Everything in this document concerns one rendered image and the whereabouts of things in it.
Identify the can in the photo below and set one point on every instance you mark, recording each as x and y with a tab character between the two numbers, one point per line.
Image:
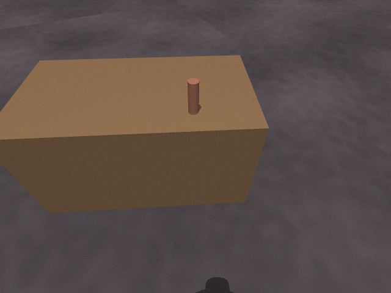
193	96

